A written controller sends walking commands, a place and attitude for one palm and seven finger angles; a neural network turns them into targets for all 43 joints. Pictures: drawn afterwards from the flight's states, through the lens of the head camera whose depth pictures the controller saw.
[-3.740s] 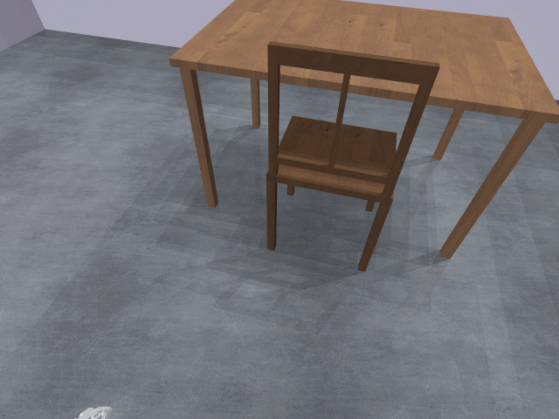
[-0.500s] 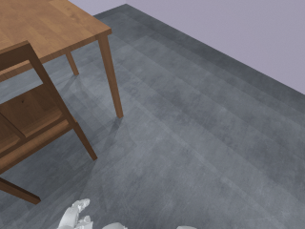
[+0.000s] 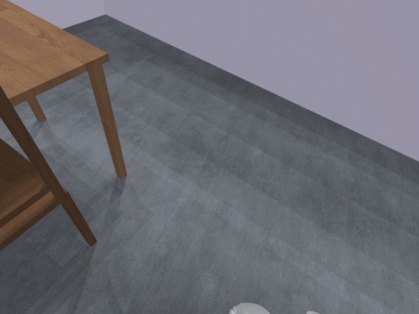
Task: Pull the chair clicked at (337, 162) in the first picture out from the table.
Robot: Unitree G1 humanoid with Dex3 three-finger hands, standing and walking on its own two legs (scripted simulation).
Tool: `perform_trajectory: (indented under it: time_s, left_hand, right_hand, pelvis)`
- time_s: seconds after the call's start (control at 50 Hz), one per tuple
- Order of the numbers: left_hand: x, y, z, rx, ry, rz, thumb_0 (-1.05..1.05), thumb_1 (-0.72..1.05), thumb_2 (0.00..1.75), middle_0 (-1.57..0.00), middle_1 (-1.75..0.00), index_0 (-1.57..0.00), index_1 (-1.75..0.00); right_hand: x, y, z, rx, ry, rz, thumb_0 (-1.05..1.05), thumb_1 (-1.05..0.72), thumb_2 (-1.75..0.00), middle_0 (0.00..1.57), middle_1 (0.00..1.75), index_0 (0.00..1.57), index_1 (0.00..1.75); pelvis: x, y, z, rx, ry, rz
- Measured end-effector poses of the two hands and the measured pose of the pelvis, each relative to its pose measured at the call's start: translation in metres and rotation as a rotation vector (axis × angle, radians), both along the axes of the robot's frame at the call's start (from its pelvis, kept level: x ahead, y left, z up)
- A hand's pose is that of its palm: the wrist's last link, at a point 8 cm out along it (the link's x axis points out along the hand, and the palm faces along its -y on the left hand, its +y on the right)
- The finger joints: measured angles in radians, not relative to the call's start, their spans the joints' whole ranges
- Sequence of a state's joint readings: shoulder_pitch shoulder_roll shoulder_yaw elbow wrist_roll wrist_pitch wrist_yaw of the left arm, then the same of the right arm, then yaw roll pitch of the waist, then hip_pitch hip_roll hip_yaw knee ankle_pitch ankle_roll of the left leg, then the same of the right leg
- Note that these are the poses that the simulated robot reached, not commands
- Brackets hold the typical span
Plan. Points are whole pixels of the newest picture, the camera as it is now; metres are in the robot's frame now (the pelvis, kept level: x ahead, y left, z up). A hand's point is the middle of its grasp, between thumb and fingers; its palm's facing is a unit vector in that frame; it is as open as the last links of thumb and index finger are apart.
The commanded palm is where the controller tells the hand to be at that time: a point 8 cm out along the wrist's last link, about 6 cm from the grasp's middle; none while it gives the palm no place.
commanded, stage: walk to a spot facing it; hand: left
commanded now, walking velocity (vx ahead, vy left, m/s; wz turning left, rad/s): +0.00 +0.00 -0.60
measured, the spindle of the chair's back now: out of the picture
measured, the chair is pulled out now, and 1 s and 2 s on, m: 0.00 0.00 0.00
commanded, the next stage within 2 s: turn to face it in 1.18 s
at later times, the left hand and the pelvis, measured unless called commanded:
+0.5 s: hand out of the picture +0.14 +0.12 -0.15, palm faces -0.28 -0.92 -0.27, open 7.4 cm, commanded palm none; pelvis -0.02 -0.05 +0.00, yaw -18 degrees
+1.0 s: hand (154, 282) +0.21 +0.13 -0.18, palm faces -0.53 -0.83 -0.16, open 7.4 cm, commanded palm none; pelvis +0.06 -0.02 +0.00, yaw -36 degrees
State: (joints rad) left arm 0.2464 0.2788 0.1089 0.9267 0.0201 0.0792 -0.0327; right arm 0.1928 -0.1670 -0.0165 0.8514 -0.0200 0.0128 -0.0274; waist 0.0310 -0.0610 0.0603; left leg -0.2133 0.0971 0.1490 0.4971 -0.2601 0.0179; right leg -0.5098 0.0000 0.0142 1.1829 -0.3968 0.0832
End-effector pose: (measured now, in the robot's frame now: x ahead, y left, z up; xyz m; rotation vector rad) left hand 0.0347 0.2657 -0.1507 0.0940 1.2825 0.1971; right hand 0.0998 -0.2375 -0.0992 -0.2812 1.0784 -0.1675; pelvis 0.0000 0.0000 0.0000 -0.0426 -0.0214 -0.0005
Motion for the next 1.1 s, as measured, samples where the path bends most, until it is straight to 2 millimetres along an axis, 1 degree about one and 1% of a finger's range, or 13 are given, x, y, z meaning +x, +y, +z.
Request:
perform_trajectory:
  time_s: [0.14, 0.24, 0.3, 0.36, 0.44, 0.58, 0.64, 0.72, 0.8, 0.88, 0.96, 1.04, 1.1]
  left_hand:
    - [0.029, -0.015, 0.007, 0.0, 0.009, -0.122, 0.01, 0.91, 0.89, -0.19, -0.3, -0.2, -0.3]
    - [0.067, -0.044, 0.014, 0.034, -0.034, -0.248, 0.01, 0.91, 0.89, -0.19, -0.3, -0.2, -0.3]
    - [0.091, -0.065, 0.016, 0.071, -0.098, -0.319, 0.01, 0.91, 0.89, -0.19, -0.3, -0.2, -0.3]
    - [0.104, -0.081, 0.025, 0.091, -0.144, -0.354, 0.0, 0.91, 0.89, -0.2, -0.3, -0.2, -0.3]
    - [0.11, -0.095, 0.034, 0.094, -0.156, -0.386, 0.0, 0.9, 0.89, -0.2, -0.3, -0.2, -0.3]
    - [0.113, -0.107, 0.03, 0.051, -0.129, -0.456, 0.0, 0.9, 0.89, -0.2, -0.3, -0.2, -0.3]
    - [0.111, -0.102, 0.024, 0.027, -0.107, -0.466, 0.0, 0.9, 0.89, -0.2, -0.3, -0.2, -0.3]
    - [0.11, -0.087, 0.011, 0.0, -0.059, -0.471, 0.0, 0.9, 0.89, -0.2, -0.3, -0.2, -0.3]
    - [0.12, -0.071, -0.006, -0.016, 0.009, -0.5, 0.0, 0.9, 0.89, -0.2, -0.3, -0.2, -0.3]
    - [0.146, -0.068, -0.002, -0.021, 0.047, -0.566, 0.01, 0.91, 0.89, -0.2, -0.3, -0.2, -0.3]
    - [0.18, -0.08, 0.002, -0.014, 0.045, -0.622, 0.01, 0.91, 0.89, -0.2, -0.3, -0.2, -0.3]
    - [0.213, -0.107, 0.002, -0.01, 0.038, -0.691, 0.01, 0.91, 0.89, -0.19, -0.3, -0.2, -0.3]
    - [0.239, -0.14, 0.0, -0.011, 0.025, -0.762, 0.01, 0.91, 0.89, -0.19, -0.3, -0.2, -0.3]
  right_hand:
    - [-0.064, -0.014, -0.014, 0.033, 0.075, -0.159, 0.01, -0.9, -0.9, 0.2, 0.3, 0.21, 0.3]
    - [-0.116, -0.033, -0.036, 0.077, 0.142, -0.283, 0.01, -0.9, -0.9, 0.2, 0.3, 0.21, 0.3]
    - [-0.147, -0.048, -0.057, 0.106, 0.182, -0.346, 0.01, -0.9, -0.9, 0.2, 0.3, 0.21, 0.3]
    - [-0.167, -0.057, -0.063, 0.115, 0.231, -0.39, 0.01, -0.91, -0.9, 0.2, 0.3, 0.2, 0.3]
    - [-0.172, -0.063, -0.055, 0.12, 0.216, -0.429, 0.01, -0.91, -0.9, 0.2, 0.3, 0.2, 0.3]
    - [-0.158, -0.065, -0.039, 0.101, 0.12, -0.467, 0.01, -0.91, -0.9, 0.2, 0.3, 0.2, 0.3]
    - [-0.146, -0.063, -0.032, 0.084, 0.087, -0.47, 0.01, -0.91, -0.9, 0.2, 0.3, 0.2, 0.3]
    - [-0.126, -0.055, -0.021, 0.048, 0.031, -0.477, 0.01, -0.91, -0.9, 0.2, 0.3, 0.2, 0.3]
    - [-0.118, -0.04, -0.013, 0.003, -0.023, -0.514, 0.01, -0.91, -0.9, 0.2, 0.3, 0.2, 0.3]
    - [-0.132, -0.02, -0.004, 0.007, 0.017, -0.588, 0.01, -0.91, -0.9, 0.2, 0.3, 0.21, 0.3]
    - [-0.151, 0.002, -0.006, 0.036, 0.098, -0.669, 0.01, -0.9, -0.9, 0.2, 0.3, 0.21, 0.3]
    - [-0.173, 0.023, -0.015, 0.09, 0.186, -0.759, 0.01, -0.9, -0.9, 0.2, 0.3, 0.21, 0.3]
    - [-0.19, 0.037, -0.024, 0.139, 0.248, -0.834, 0.01, -0.9, -0.9, 0.2, 0.3, 0.21, 0.3]
  pelvis:
    - [-0.006, -0.002, 0.0, 0.01, -0.002, -0.096]
    - [-0.012, -0.017, -0.007, 0.032, 0.005, -0.174]
    - [-0.015, -0.031, -0.018, 0.047, 0.008, -0.215]
    - [-0.018, -0.038, -0.017, 0.047, 0.003, -0.235]
    - [-0.02, -0.044, -0.008, 0.059, 0.001, -0.283]
    - [-0.02, -0.042, -0.003, 0.058, 0.007, -0.364]
    - [-0.014, -0.035, -0.003, 0.053, 0.011, -0.396]
    - [-0.001, -0.022, -0.005, 0.047, 0.019, -0.444]
    - [0.016, -0.01, -0.01, 0.032, 0.016, -0.507]
    - [0.034, -0.009, 0.0, 0.011, 0.014, -0.563]
    - [0.049, -0.013, 0.004, -0.001, 0.016, -0.612]
    - [0.061, -0.021, 0.003, -0.001, 0.017, -0.662]
    - [0.069, -0.031, -0.001, 0.007, 0.016, -0.703]
